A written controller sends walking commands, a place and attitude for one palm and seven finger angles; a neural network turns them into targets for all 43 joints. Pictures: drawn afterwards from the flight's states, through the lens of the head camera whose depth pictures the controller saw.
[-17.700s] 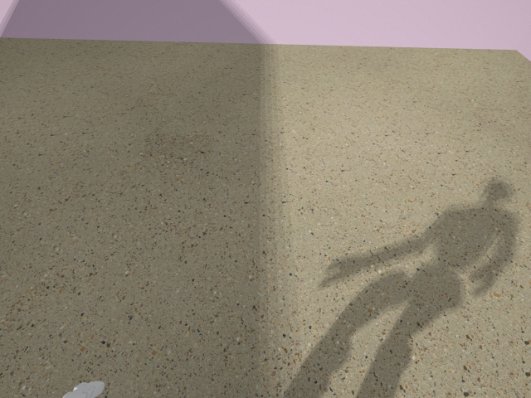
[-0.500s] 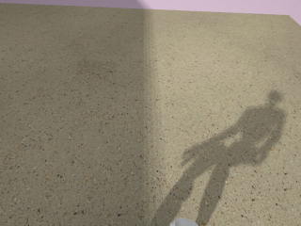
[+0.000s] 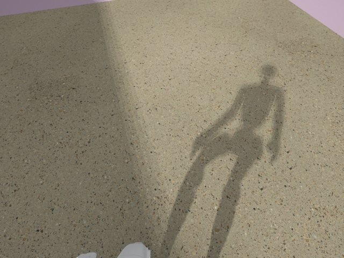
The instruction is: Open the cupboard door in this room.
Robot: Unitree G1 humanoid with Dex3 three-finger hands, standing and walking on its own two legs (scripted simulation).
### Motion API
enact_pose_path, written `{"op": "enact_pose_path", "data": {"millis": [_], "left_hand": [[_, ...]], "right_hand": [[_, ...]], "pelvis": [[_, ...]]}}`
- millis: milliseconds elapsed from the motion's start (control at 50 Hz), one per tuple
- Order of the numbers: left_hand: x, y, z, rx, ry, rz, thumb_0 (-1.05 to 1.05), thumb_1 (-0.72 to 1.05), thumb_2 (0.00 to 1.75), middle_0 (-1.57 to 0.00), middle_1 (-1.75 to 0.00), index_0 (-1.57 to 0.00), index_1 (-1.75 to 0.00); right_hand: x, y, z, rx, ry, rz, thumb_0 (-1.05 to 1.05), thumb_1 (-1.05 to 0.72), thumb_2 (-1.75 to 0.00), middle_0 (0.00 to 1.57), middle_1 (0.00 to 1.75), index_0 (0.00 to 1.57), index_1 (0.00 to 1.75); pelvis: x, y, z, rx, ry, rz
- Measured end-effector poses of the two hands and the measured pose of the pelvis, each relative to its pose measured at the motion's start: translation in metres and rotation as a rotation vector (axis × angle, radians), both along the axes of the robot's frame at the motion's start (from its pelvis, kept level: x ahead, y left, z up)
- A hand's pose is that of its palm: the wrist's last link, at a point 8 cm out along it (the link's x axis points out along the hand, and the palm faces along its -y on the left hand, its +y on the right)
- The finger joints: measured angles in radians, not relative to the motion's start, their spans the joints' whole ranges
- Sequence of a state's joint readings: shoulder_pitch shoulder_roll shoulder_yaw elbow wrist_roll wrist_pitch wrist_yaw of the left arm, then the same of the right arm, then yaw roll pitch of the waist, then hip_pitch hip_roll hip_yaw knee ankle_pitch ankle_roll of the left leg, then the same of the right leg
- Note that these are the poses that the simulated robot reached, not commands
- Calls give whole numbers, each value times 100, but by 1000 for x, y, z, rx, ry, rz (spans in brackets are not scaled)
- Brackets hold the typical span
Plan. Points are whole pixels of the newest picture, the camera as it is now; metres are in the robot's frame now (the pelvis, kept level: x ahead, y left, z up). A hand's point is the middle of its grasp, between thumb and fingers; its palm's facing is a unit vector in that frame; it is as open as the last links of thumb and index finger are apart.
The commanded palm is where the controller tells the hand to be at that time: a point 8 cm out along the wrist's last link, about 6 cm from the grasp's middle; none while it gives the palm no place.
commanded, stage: turn or walk to find it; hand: left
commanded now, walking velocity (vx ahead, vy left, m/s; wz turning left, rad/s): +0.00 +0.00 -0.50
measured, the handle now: out of the picture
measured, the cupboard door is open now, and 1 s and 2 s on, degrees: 0 0 0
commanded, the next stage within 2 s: none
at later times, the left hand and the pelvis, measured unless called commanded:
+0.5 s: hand (100, 245) +0.16 +0.21 -0.17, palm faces -0.27 -0.94 -0.23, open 7.4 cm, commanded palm none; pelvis +0.01 +0.03 +0.00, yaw -17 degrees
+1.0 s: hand (124, 238) +0.18 +0.15 -0.16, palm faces -0.45 -0.86 -0.23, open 7.4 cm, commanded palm none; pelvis +0.03 +0.01 +0.00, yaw -30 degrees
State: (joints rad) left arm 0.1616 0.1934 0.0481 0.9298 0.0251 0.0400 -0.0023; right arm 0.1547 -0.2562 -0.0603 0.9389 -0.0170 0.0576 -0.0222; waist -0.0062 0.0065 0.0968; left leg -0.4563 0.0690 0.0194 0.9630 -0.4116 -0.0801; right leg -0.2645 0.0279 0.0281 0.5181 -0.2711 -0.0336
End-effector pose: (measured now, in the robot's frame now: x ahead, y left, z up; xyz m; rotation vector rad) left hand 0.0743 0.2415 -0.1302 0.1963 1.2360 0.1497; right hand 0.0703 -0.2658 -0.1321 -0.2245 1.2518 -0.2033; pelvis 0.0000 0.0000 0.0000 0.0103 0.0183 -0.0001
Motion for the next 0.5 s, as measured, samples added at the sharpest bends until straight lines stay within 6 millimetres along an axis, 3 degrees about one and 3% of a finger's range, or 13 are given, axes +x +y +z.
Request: {"op": "enact_pose_path", "data": {"millis": [140,300,400,500], "left_hand": [[2,34,-25,-24,48,-18,0,90,90,-20,-30,-21,-30],[30,57,-13,-8,58,-97,1,90,90,-20,-30,-20,-30],[57,49,-6,4,48,-171,1,91,90,-19,-29,-20,-30],[94,14,-4,6,12,-282,1,91,90,-19,-29,-20,-30]], "right_hand": [[14,30,9,-37,-95,-24,0,-91,-90,19,30,20,30],[-16,62,17,-7,-70,-101,0,-90,-90,20,30,21,30],[-48,67,11,26,-30,-197,0,-90,-90,20,30,21,30],[-91,57,-2,51,29,-313,0,-90,-90,20,30,21,30]], "pelvis": [[4,28,-10,-23,9,-69],[9,44,2,-37,6,-167],[12,42,4,-36,8,-224],[12,31,-1,-24,2,-289]]}}
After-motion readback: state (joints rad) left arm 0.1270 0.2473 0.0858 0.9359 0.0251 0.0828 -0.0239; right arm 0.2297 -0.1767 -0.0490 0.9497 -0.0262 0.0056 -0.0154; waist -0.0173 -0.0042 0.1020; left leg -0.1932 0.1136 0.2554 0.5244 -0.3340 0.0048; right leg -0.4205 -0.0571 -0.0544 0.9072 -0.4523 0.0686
